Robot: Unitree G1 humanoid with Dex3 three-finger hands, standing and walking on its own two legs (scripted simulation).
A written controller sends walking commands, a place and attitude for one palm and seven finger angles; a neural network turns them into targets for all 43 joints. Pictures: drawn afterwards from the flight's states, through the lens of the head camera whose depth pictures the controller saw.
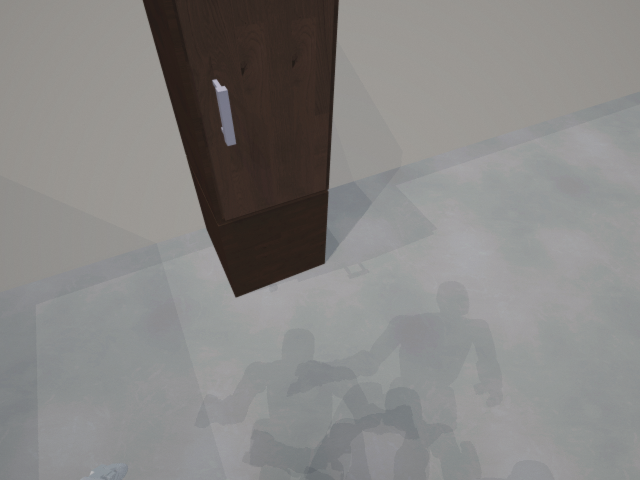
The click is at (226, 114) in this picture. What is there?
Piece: cupboard door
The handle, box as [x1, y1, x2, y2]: [212, 79, 235, 145]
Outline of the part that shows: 215,79 212,81 217,95 222,123 221,129 224,134 225,142 227,145 234,144 235,139 227,90 224,86 221,86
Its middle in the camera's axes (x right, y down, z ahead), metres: -0.22 -0.29 +0.88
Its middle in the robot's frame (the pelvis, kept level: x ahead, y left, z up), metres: +0.84 +0.27 +0.01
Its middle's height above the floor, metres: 0.78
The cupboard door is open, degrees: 0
